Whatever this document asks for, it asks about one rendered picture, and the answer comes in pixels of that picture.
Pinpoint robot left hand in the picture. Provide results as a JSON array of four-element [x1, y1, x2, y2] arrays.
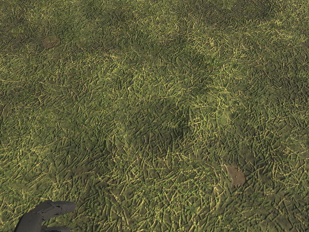
[[14, 199, 76, 232]]

